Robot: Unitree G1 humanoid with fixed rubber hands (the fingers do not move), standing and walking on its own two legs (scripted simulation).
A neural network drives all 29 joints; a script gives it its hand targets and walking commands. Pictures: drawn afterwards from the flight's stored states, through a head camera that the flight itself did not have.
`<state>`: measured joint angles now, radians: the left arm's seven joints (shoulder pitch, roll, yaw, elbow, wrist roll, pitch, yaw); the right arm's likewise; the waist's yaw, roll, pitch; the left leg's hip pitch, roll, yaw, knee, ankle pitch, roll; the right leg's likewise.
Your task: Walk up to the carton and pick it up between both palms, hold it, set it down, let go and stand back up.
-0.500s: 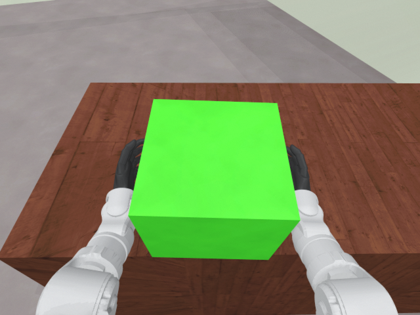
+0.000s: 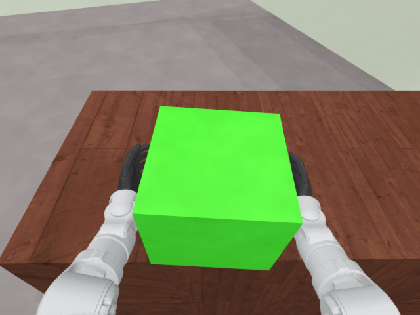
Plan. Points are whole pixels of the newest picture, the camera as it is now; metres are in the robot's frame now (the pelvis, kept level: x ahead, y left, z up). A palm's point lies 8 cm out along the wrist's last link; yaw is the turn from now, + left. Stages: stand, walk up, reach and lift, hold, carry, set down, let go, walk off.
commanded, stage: reach and lift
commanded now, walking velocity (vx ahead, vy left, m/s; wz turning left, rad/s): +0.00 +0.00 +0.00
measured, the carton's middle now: (215, 189) +0.41 +0.00 +0.03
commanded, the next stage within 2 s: hold in 1.46 s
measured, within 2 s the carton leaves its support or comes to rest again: neither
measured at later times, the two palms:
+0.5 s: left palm (110, 154) +0.38 +0.17 +0.17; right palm (315, 162) +0.37 -0.17 +0.16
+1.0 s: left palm (98, 140) +0.37 +0.18 +0.21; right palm (317, 149) +0.37 -0.16 +0.19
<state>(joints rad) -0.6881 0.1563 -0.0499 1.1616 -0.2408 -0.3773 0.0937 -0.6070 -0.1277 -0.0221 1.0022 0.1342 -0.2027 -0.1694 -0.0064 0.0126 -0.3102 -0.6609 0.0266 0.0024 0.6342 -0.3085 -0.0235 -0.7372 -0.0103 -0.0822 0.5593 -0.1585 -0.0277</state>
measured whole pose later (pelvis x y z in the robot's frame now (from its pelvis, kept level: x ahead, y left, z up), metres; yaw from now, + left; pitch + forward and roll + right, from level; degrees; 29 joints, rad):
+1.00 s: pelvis -0.02 +0.00 +0.02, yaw +1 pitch +2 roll +0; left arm -0.74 0.17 0.15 0.61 -0.06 0.47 0.07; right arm -0.73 -0.13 -0.11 0.62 0.13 0.51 -0.17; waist -0.01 0.01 -0.17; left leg -0.26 0.02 0.00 0.44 -0.23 -0.02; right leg -0.34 -0.01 -0.08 0.38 -0.09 -0.03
